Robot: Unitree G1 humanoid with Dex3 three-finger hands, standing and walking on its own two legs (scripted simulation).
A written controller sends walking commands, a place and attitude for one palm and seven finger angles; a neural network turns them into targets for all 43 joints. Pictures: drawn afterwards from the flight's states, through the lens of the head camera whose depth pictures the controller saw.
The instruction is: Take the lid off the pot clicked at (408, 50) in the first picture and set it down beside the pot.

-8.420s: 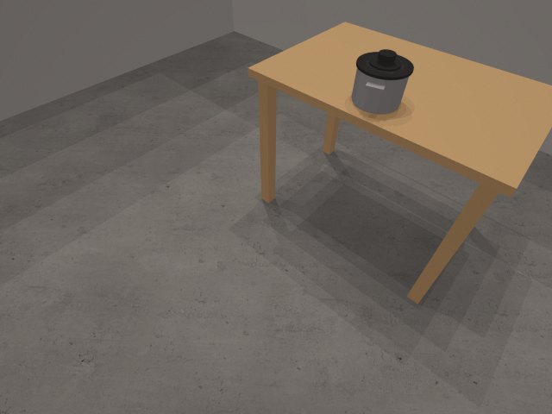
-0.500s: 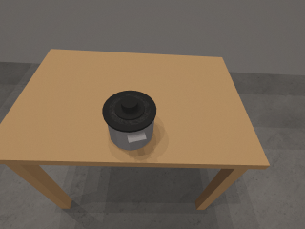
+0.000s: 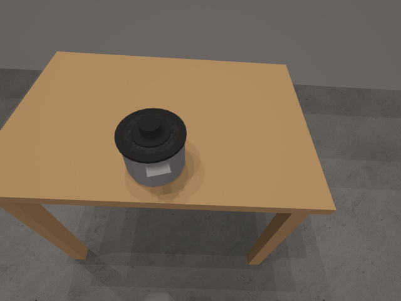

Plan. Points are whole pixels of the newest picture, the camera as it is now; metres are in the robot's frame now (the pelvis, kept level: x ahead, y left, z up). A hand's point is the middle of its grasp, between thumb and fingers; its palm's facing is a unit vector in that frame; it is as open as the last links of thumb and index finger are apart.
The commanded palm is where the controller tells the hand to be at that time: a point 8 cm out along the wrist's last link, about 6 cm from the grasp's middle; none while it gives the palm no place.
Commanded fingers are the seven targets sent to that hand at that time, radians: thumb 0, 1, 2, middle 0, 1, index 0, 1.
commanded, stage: come to a stop and stand still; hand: left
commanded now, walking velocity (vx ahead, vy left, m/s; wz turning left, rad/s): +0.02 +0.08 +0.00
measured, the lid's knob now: (149, 125) +0.45 +0.16 +0.07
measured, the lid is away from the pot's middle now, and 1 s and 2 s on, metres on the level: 0.00 0.00 0.00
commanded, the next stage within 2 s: look again from close up in 0.78 s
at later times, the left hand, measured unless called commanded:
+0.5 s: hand out of the picture -0.01 +0.20 -0.17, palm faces +0.02 -0.97 -0.23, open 7.3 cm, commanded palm none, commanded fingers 0.00 0.90 0.90 -0.20 -0.30 -0.20 -0.30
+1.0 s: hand out of the picture +0.02 +0.22 -0.17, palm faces +0.01 -0.97 -0.22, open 7.3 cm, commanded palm none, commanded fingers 0.00 0.90 0.90 -0.20 -0.30 -0.20 -0.30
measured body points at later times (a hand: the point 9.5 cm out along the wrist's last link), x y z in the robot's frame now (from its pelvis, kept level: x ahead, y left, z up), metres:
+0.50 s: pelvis -0.01 +0.02 +0.00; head +0.00 +0.01 +0.45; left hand -0.01 +0.25 -0.15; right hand +0.00 -0.19 -0.16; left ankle +0.01 +0.09 -0.73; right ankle -0.02 -0.03 -0.73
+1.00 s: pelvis +0.00 +0.04 +0.00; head +0.02 +0.04 +0.45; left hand +0.02 +0.27 -0.15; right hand +0.04 -0.18 -0.16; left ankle +0.01 +0.09 -0.73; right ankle -0.02 -0.03 -0.73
